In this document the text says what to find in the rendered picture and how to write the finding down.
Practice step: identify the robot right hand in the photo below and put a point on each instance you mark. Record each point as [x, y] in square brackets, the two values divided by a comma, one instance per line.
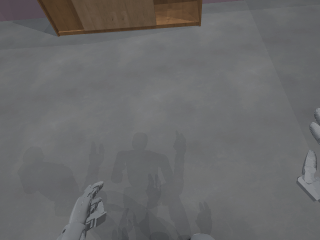
[307, 182]

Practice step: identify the wardrobe door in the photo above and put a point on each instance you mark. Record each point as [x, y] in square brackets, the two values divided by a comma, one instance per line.
[63, 14]
[115, 14]

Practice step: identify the robot left hand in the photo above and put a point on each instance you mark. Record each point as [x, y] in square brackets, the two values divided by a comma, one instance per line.
[83, 210]

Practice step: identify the robot left forearm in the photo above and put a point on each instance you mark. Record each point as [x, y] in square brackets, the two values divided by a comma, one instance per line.
[73, 231]

